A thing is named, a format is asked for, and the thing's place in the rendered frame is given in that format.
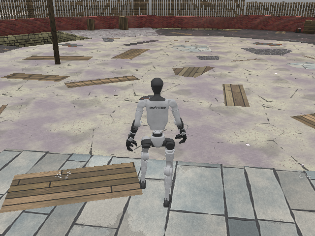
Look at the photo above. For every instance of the robot head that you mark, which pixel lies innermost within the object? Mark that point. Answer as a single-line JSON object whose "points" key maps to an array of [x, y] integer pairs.
{"points": [[157, 85]]}

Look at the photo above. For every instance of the robot right hand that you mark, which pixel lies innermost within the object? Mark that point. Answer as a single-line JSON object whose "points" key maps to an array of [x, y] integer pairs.
{"points": [[180, 136]]}

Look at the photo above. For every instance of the left robot upper arm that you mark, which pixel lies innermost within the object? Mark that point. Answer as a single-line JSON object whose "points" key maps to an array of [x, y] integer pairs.
{"points": [[139, 111]]}

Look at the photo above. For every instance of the right robot forearm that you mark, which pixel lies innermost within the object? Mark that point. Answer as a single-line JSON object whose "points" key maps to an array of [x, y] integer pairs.
{"points": [[181, 128]]}

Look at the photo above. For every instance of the right robot shin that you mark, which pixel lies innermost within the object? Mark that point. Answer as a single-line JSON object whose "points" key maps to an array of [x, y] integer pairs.
{"points": [[168, 183]]}

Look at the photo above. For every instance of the left robot forearm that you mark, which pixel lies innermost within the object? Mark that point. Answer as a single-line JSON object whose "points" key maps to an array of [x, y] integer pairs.
{"points": [[132, 132]]}

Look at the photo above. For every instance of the right robot upper arm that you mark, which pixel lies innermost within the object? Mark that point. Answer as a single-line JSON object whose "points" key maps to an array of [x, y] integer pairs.
{"points": [[175, 111]]}

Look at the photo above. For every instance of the robot left hand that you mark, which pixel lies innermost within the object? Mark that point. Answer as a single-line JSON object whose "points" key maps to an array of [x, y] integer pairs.
{"points": [[128, 144]]}

